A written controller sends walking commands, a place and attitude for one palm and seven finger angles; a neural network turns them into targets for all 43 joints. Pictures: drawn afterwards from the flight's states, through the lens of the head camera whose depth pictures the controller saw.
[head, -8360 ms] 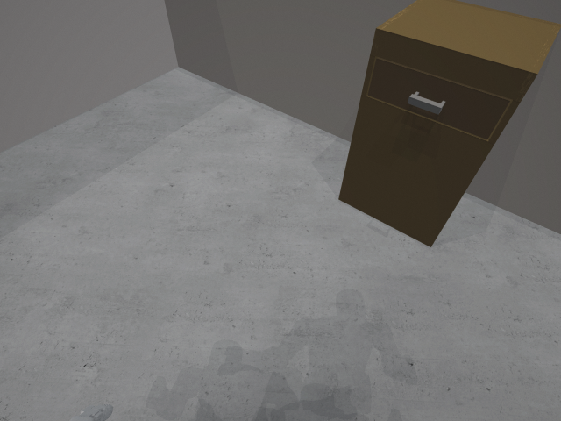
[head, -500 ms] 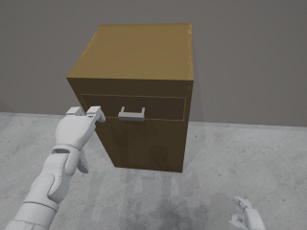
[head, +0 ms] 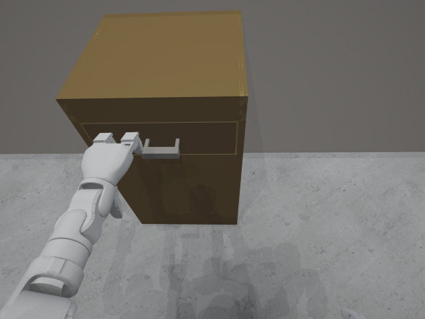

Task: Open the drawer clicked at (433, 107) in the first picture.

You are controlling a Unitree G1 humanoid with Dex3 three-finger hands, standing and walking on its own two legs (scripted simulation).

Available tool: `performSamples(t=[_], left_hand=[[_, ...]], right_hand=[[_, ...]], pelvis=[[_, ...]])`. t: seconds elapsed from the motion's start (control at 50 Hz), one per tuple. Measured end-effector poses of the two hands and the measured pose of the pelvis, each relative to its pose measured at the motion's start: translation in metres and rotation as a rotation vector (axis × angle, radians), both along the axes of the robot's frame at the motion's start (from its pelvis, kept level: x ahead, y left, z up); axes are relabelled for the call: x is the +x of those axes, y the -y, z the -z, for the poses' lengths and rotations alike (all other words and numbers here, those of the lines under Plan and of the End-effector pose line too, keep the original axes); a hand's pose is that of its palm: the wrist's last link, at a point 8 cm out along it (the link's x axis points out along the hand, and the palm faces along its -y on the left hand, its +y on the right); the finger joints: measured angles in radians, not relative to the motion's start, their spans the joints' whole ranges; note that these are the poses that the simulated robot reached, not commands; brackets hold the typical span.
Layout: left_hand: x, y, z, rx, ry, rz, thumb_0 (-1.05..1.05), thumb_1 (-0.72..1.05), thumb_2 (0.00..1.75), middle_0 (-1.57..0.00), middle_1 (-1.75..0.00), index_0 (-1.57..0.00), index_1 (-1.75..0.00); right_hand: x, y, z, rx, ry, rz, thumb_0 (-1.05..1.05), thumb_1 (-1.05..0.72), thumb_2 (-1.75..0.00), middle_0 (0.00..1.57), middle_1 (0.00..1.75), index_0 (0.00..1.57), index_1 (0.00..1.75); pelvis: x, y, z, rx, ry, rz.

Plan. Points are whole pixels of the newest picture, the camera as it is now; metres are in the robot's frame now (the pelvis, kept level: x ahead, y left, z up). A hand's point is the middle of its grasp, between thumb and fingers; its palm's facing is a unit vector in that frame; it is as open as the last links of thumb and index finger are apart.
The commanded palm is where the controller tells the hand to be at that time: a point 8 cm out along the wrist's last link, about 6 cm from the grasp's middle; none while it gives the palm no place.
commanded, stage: move the hooked fingers above the handle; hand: left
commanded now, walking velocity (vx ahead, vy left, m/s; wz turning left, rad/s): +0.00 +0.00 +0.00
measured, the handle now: (161, 147) +0.56 +0.19 -0.11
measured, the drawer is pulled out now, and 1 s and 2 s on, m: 0.00 0.00 0.00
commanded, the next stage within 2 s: lower the fingers behind the handle in 1.58 s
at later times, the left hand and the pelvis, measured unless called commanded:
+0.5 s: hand (141, 160) +0.45 +0.20 -0.01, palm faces -0.04 +0.00 -1.00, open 13.8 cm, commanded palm +0.44 +0.21 +0.04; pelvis -0.01 +0.01 -0.02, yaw +0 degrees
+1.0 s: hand (155, 150) +0.51 +0.19 -0.05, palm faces -0.04 +0.00 -1.00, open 13.8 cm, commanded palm +0.48 +0.20 +0.01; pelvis -0.01 +0.01 -0.05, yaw -1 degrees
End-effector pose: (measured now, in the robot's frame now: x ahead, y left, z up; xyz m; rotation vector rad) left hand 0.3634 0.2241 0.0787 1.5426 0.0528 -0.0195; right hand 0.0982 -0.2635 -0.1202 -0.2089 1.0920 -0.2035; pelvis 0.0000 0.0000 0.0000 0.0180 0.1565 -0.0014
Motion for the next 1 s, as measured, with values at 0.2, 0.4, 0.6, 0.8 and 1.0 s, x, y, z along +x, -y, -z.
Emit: performSamples(t=[0.2, 0.4, 0.6, 0.8, 1.0], left_hand=[[0.027, 0.002, 0.016, 0.013, 0.011, 0.004, 0.0, -0.49, 0.3, -0.32, -1.2, -0.32, -1.2], [0.052, 0.014, 0.03, 0.024, -0.004, 0.022, 0.0, -0.49, 0.3, -0.32, -1.2, -0.32, -1.2], [0.081, 0.029, 0.047, 0.043, 0.003, 0.006, 0.0, -0.49, 0.3, -0.32, -1.2, -0.32, -1.2], [0.111, 0.035, 0.063, 0.036, -0.027, 0.01, 0.0, -0.49, 0.3, -0.32, -1.2, -0.32, -1.2], [0.128, 0.038, 0.078, 0.027, 0.001, -0.01, 0.0, -0.49, 0.3, -0.32, -1.2, -0.32, -1.2]], right_hand=[[-0.032, 0.004, 0.009, -0.011, -0.077, 0.05, 0.01, -0.9, -0.9, 0.2, 0.3, 0.2, 0.3], [-0.056, -0.003, 0.018, 0.002, -0.132, 0.069, 0.01, -0.9, -0.9, 0.2, 0.3, 0.2, 0.3], [-0.085, -0.005, 0.029, 0.0, -0.199, 0.094, 0.0, -0.9, -0.9, 0.2, 0.3, 0.2, 0.3], [-0.12, -0.001, 0.036, -0.025, -0.294, 0.128, 0.0, -0.9, -0.9, 0.2, 0.3, 0.2, 0.3], [-0.138, -0.003, 0.044, -0.017, -0.366, 0.152, 0.0, -0.9, -0.9, 0.2, 0.3, 0.2, 0.3]], pelvis=[[-0.003, -0.002, 0.007, -0.001, -0.055, 0.002], [-0.006, -0.007, 0.015, -0.005, -0.109, 0.002], [-0.011, -0.01, 0.027, -0.006, -0.172, 0.004], [-0.01, -0.012, 0.04, -0.011, -0.243, 0.005], [-0.009, -0.012, 0.051, -0.017, -0.289, 0.01]])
